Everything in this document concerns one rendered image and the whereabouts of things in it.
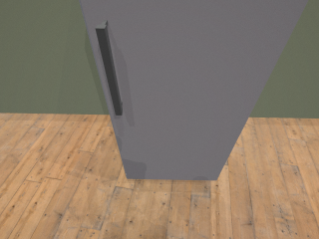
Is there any handle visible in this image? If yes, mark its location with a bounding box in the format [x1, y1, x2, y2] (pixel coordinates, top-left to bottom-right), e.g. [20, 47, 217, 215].
[95, 20, 123, 116]

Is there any fridge door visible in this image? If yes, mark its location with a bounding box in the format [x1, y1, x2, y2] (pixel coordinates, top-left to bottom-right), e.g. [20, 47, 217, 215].
[81, 0, 308, 181]

